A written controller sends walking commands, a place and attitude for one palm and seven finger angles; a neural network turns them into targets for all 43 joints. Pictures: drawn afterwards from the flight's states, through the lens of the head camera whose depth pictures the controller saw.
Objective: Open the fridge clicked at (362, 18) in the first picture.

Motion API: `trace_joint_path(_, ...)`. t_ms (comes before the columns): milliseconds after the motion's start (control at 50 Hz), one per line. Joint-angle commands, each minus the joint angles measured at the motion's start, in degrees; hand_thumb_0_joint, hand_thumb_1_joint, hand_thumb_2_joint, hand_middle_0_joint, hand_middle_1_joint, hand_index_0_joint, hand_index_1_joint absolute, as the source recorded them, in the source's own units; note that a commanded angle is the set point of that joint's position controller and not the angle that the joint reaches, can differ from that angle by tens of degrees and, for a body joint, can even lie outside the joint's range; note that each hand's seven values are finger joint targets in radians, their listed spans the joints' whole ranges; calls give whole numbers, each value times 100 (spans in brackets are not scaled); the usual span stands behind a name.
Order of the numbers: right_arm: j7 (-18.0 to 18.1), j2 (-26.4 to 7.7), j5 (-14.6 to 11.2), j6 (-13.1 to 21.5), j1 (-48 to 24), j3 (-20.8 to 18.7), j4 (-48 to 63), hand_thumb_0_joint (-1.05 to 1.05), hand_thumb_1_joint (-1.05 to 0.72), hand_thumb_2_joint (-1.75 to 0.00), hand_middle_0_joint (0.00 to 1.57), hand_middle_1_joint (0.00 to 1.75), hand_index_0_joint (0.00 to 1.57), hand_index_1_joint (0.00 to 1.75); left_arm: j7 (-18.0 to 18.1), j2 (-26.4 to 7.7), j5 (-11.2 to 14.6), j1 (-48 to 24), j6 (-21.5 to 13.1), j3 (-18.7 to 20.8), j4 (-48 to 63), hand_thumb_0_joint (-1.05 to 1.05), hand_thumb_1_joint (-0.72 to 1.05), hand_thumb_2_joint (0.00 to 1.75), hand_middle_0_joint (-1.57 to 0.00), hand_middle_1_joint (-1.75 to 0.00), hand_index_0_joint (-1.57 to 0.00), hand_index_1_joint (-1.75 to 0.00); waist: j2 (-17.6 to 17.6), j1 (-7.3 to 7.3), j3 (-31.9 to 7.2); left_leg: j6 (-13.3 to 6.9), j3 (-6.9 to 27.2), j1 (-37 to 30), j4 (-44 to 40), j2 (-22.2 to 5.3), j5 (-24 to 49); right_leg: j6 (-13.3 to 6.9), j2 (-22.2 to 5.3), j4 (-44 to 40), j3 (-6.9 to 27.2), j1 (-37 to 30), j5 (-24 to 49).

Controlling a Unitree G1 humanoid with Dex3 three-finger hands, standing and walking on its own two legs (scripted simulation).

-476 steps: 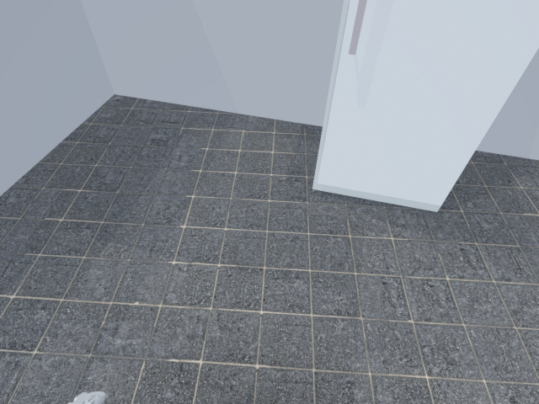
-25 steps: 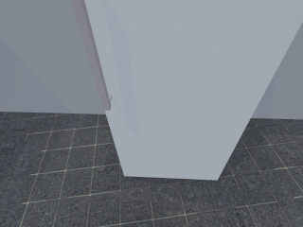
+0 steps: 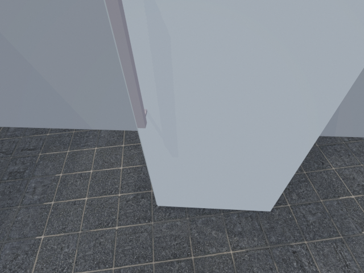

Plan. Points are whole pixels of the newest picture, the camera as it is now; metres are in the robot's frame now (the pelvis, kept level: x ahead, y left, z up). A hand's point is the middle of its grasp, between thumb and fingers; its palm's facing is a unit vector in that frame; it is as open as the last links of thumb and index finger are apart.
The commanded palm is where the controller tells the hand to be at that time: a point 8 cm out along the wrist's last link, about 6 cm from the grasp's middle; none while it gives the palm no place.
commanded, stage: come to a stop and stand still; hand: left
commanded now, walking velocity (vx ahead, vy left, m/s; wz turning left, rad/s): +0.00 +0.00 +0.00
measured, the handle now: (127, 44) +0.53 +0.16 +0.25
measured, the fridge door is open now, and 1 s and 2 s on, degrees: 0 0 0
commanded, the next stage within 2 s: look again from close up in 0.90 s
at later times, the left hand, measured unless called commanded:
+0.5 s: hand out of the picture +0.03 +0.15 -0.16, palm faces +0.00 -0.97 -0.23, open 7.4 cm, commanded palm none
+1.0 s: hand out of the picture +0.01 +0.13 -0.16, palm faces +0.02 -0.98 -0.22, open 7.4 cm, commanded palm none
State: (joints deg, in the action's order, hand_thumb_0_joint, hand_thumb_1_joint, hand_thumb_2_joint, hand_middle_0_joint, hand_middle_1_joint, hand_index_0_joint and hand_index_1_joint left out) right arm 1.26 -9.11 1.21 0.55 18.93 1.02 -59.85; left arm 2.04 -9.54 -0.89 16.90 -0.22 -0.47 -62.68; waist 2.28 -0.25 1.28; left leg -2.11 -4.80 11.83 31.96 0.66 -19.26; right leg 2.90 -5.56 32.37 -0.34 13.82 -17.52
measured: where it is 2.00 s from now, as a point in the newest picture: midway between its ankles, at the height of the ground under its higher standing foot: outside the picture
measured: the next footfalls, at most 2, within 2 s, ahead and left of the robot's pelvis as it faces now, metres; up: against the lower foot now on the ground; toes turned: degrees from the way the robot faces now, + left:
none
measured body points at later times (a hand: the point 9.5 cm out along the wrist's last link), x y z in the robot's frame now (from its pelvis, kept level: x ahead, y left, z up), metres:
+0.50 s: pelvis +0.00 -0.03 +0.01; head +0.01 -0.04 +0.46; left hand +0.03 +0.20 -0.14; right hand +0.02 -0.26 -0.16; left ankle -0.02 +0.09 -0.73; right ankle +0.00 -0.17 -0.73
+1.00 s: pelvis -0.01 -0.05 +0.01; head +0.01 -0.06 +0.46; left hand +0.01 +0.18 -0.14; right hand +0.00 -0.28 -0.15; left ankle -0.02 +0.09 -0.73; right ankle +0.00 -0.17 -0.73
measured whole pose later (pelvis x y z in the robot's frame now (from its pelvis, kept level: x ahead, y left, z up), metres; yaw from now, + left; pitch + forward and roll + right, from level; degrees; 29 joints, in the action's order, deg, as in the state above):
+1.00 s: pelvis -0.01 -0.05 +0.01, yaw +0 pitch -1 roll +1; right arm 1.4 -9.9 0.8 0.9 14.8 0.2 -64.3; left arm 1.4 -10.0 -0.7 14.5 -0.9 0.0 -63.2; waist 0.3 -0.2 2.6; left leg 2.5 -3.0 8.9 25.1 -3.4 -14.6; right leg -0.5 -1.3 27.7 -2.5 11.7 -14.7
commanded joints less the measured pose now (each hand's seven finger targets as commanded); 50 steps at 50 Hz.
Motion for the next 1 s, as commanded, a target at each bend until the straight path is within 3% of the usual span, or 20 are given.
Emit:
trace_joint_path(0, 31, -632, -31, 181, 175, -145, 271, 0, -90, -90, 20, 30, 20, 30, 8, -520, -2, 210, -58, 92, 184, 0, 90, 90, -20, -30, -20, -30, -225, -30, 394, -44, 756, 382, -1211, -676, 1160, -375, 17, -384, 54, -41, 635)
trace_joint_path(160, 56, -646, -32, 208, 93, -170, 125, 0, -90, -90, 20, 30, 20, 30, 10, -626, -13, 159, -86, 133, 176, 0, 90, 90, -20, -30, -20, -30, -207, -11, 71, -19, 557, -69, -1042, -643, 1876, -374, -62, -437, 120, -214, 1342)
trace_joint_path(280, 63, -643, -36, 180, -25, -188, 41, 0, -90, -90, 20, 30, 20, 30, 12, -681, -11, 66, -94, 142, 175, 0, 90, 90, -20, -30, -20, -30, -228, 3, 125, 28, 476, -150, -1009, -642, 1816, -391, -105, -539, 165, -194, 1578)
trace_joint_path(400, 54, -617, -35, 142, -118, -183, -10, 0, -90, -90, 20, 30, 20, 30, -6, -716, -6, -3, -94, 148, 186, 0, 90, 90, -20, -30, -20, -30, -234, 5, 182, 74, 456, -108, -1049, -623, 1361, -421, -119, -735, 241, -151, 1357)
trace_joint_path(620, 43, -613, -39, 113, -139, -187, -122, 0, -90, -90, 20, 30, 20, 30, -25, -775, 1, -55, -124, 166, 185, 0, 90, 90, -20, -30, -20, -30, -376, 17, 152, 140, 407, -136, -1053, -628, 1145, -463, -131, -947, 293, -155, 1195)
trace_joint_path(980, 51, -641, -31, 112, -85, -186, -238, 0, -90, -90, 20, 30, 20, 30, -41, -805, 8, -46, -140, 205, 159, 0, 90, 90, -20, -30, -20, -30, -272, 2, 192, 187, 409, -102, -1092, -662, 1119, -510, -91, -1096, 322, -160, 972)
